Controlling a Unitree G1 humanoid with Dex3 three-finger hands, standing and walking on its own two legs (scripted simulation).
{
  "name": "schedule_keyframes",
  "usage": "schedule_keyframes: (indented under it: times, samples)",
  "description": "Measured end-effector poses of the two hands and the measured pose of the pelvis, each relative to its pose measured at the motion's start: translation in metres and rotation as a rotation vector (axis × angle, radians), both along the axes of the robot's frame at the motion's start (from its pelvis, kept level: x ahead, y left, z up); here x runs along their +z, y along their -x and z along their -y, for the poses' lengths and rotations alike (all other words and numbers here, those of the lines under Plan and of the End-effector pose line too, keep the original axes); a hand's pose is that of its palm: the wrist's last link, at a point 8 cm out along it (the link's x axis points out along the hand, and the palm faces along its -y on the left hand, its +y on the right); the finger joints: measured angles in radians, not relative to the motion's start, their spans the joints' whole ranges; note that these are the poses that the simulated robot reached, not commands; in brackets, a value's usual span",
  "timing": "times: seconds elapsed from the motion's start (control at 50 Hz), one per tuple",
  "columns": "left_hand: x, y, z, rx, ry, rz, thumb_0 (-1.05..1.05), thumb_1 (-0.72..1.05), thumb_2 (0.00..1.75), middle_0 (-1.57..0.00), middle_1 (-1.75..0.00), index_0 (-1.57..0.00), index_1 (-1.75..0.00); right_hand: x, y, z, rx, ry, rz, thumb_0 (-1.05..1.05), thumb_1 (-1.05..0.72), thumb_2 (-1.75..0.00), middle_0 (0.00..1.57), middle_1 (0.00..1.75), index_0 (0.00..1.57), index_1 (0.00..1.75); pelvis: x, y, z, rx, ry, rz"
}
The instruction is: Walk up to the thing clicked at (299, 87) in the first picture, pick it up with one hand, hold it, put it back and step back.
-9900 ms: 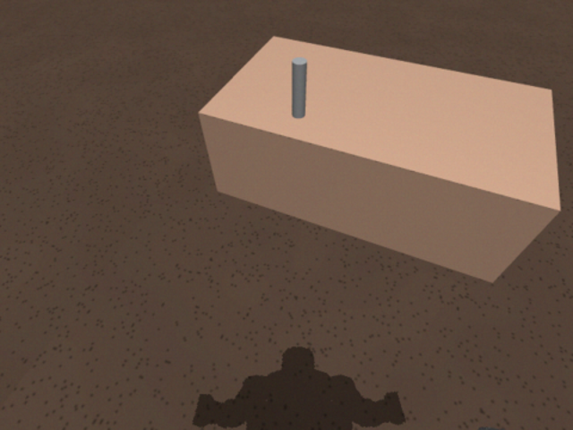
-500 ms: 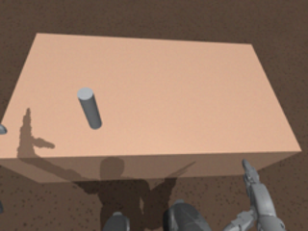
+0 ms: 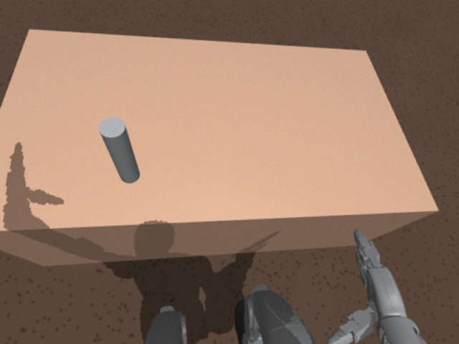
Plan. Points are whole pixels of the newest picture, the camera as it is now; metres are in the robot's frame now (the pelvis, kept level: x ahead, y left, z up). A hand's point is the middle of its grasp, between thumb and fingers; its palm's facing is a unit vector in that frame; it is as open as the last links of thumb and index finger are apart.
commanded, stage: approach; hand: left
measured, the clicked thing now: (122, 154) +0.52 +0.19 -0.15
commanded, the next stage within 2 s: close in in 0.34 s
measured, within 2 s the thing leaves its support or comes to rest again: neither
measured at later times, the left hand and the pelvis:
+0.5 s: hand (87, 168) +0.48 +0.26 -0.13, palm faces +0.11 -0.99 +0.07, open 17.7 cm; pelvis -0.04 +0.00 -0.10, yaw -2 degrees
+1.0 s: hand (120, 169) +0.49 +0.20 -0.17, palm faces +0.12 -0.99 +0.03, open 17.5 cm; pelvis -0.06 -0.01 -0.13, yaw -1 degrees
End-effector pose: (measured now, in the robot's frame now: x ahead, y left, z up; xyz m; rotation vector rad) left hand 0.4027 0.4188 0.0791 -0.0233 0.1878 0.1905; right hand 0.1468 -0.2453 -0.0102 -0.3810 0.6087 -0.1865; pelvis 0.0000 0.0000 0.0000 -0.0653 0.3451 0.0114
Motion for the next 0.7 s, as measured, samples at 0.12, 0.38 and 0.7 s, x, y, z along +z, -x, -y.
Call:
schedule_keyframes:
  times: [0.12,0.38,0.7]
  samples:
    - [-0.038,-0.007,0.014,-0.014,0.028,0.068,-0.01,-0.58,0.03,-0.06,-0.04,-0.05,-0.05,-0.016,-0.001,-0.004,0.028,0.011,-0.022,-0.01,0.56,-0.05,0.05,0.05,0.05,0.05,-0.015,0.008,-0.001,0.0,0.006,-0.042]
    - [-0.166,-0.038,0.083,-0.073,0.059,0.095,-0.02,-0.61,0.03,-0.06,-0.05,-0.06,-0.06,-0.024,0.019,0.01,0.055,0.177,0.001,-0.01,0.54,-0.05,0.06,0.05,0.05,0.05,-0.07,0.032,0.001,-0.007,0.027,-0.151]
    - [-0.247,-0.057,0.139,-0.07,0.011,0.137,-0.02,-0.59,0.02,-0.06,-0.07,-0.07,-0.06,-0.044,0.045,0.018,0.059,0.279,0.04,-0.01,0.52,-0.05,0.06,0.05,0.06,0.05,-0.134,0.057,0.009,-0.016,0.026,-0.229]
